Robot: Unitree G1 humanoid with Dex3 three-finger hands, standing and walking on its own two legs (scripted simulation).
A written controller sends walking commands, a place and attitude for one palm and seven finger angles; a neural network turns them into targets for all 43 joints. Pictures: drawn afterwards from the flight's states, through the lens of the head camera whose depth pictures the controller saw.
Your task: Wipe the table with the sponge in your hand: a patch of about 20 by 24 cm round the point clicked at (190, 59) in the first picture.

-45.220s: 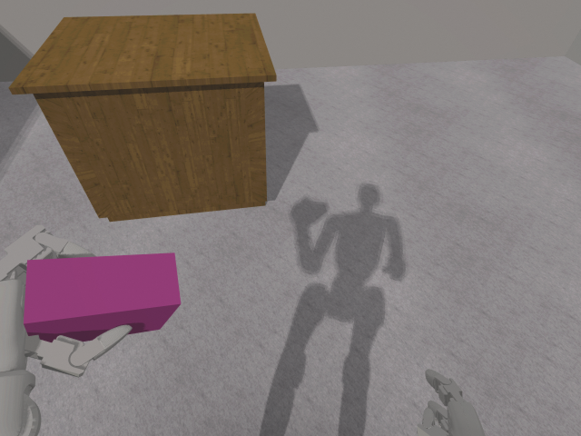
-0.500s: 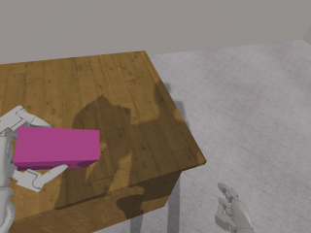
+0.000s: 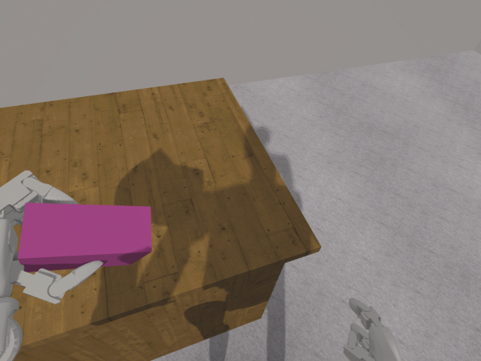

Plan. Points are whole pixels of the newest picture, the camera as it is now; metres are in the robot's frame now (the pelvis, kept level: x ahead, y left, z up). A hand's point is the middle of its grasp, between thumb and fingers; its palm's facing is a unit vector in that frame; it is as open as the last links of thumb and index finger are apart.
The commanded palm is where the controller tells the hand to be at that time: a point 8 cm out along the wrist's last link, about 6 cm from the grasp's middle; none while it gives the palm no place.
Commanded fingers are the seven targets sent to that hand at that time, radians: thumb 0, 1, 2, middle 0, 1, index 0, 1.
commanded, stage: look again from close up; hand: left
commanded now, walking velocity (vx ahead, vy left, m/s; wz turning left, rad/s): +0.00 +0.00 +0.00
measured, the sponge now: (106, 238) +0.24 +0.20 +0.13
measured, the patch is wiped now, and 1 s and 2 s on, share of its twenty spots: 0.00 0.00 0.00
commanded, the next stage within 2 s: shuffle to correct the standing spot in 0.18 s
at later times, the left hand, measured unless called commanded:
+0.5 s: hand (82, 234) +0.23 +0.22 +0.16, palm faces +0.37 -0.86 -0.36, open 10.0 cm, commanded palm +0.17 +0.25 +0.17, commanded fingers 0.00 0.10 1.30 -1.20 -1.60 -1.20 -1.60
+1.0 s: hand (135, 232) +0.23 +0.16 +0.16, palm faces +0.31 -0.87 -0.39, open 10.0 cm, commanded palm +0.18 +0.20 +0.17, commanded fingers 0.00 0.10 1.30 -1.20 -1.60 -1.20 -1.60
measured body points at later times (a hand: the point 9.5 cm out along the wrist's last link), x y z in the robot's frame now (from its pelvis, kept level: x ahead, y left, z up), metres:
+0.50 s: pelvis +0.00 -0.03 +0.00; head +0.02 -0.01 +0.45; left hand +0.20 +0.26 +0.18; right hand +0.18 -0.25 -0.07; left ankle +0.03 +0.06 -0.74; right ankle +0.01 -0.15 -0.74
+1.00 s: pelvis +0.01 -0.08 -0.01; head +0.03 -0.07 +0.44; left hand +0.21 +0.20 +0.18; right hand +0.18 -0.32 -0.08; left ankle +0.03 +0.06 -0.74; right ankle +0.01 -0.15 -0.74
